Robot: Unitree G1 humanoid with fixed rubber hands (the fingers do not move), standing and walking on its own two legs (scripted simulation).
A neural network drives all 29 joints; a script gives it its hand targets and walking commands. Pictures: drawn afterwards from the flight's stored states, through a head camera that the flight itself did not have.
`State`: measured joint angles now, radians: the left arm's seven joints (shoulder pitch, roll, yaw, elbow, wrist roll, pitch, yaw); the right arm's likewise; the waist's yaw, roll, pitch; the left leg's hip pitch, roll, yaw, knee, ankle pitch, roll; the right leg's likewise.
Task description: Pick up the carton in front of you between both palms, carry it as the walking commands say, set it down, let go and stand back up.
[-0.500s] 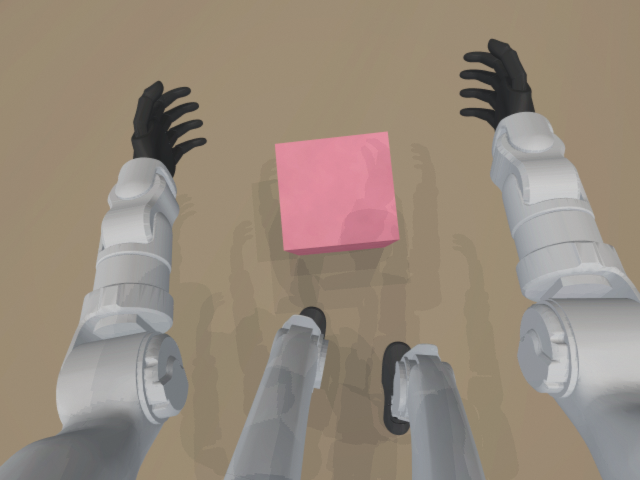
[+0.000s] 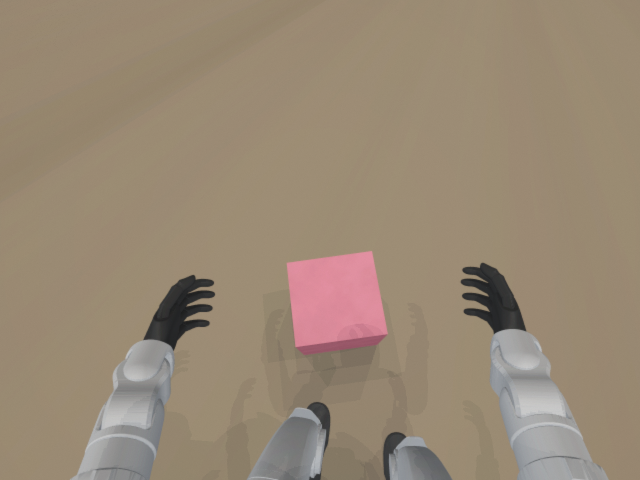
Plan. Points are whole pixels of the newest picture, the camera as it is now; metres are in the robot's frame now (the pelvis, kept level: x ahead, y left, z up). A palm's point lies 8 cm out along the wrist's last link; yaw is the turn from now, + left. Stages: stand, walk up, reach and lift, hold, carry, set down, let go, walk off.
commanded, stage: let go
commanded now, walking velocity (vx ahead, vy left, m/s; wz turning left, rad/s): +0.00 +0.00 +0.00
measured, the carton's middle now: (335, 307) +0.43 +0.06 -0.61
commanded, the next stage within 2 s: stand in 0.82 s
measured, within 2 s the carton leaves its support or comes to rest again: neither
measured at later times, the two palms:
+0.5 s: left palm (192, 405) +0.20 +0.19 -0.02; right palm out of the picture +0.21 -0.28 -0.03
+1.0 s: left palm (150, 412) +0.18 +0.23 -0.03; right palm out of the picture +0.20 -0.28 -0.03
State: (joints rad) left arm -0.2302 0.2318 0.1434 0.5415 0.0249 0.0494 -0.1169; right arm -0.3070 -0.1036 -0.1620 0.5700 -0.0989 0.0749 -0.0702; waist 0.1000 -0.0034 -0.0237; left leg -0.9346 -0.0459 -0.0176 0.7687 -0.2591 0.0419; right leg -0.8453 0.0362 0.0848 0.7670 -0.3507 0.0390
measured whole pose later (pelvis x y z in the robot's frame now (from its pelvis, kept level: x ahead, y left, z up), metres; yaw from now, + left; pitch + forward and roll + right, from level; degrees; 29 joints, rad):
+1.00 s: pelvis +0.04 -0.03 +0.04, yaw +2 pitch -2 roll +0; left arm 0.21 0.28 0.05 0.51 0.03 0.11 0.00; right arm 0.21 -0.24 -0.02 0.58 -0.04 0.06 -0.02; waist 0.01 -0.03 0.02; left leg -0.22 -0.03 -0.06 0.51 -0.26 0.00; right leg -0.12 0.04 0.06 0.50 -0.34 -0.02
